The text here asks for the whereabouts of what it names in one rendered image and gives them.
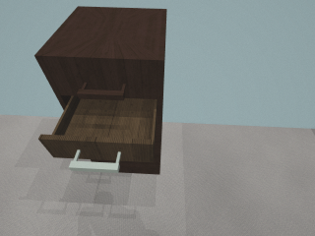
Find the cabinet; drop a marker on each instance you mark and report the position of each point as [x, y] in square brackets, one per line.
[110, 48]

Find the drawer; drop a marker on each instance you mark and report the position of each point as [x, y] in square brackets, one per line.
[100, 128]

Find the handle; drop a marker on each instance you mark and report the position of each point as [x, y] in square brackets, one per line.
[101, 94]
[91, 166]

